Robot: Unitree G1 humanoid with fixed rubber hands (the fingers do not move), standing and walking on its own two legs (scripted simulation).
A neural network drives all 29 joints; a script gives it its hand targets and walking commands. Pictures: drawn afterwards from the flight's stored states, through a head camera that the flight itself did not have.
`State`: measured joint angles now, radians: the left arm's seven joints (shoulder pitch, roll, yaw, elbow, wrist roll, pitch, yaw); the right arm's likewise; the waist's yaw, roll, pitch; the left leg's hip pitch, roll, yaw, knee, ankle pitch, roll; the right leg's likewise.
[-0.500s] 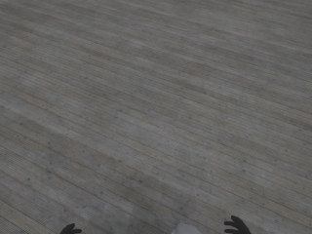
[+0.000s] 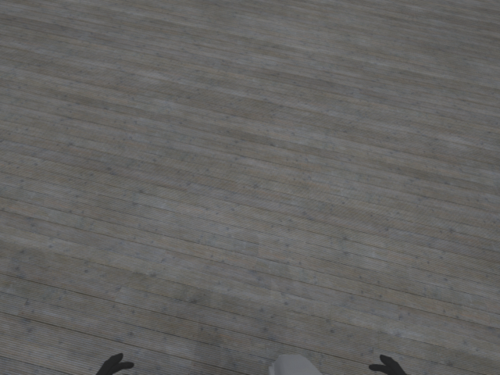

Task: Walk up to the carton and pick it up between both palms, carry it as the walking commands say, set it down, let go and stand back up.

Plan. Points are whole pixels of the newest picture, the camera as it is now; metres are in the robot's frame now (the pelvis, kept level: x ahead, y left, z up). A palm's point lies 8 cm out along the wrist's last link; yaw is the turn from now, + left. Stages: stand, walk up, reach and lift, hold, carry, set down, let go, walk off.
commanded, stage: walk up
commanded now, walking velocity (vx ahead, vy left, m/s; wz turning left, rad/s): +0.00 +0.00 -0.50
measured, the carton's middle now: out of the picture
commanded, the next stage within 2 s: none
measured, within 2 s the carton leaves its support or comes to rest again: neither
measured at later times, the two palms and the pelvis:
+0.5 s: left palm out of the picture +0.12 +0.22 -0.11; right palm out of the picture +0.06 -0.29 -0.12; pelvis +0.01 -0.01 +0.00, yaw -16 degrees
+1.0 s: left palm (133, 338) +0.20 +0.19 -0.13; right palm out of the picture +0.00 -0.24 -0.13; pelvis +0.03 +0.00 -0.01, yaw -26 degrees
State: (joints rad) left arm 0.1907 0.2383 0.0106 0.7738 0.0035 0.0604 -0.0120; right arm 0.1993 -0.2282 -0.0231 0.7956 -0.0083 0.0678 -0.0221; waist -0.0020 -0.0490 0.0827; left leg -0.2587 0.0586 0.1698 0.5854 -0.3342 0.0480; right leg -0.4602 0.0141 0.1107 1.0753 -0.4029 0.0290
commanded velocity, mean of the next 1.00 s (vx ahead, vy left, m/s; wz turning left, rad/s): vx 0.00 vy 0.00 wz -0.50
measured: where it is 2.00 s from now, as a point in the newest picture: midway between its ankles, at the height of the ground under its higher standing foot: outside the picture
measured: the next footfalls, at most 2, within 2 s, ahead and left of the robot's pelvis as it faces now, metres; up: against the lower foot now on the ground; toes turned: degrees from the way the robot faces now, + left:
right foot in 0.24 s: +0.04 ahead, -0.16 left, +0.00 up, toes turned -6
left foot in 0.56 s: +0.09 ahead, +0.08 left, +0.00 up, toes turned -9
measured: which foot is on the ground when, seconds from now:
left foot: down 0.00-0.24, up 0.26-0.54, down 0.56-1.00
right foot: up 0.00-0.22, down 0.24-0.56, up 0.58-1.00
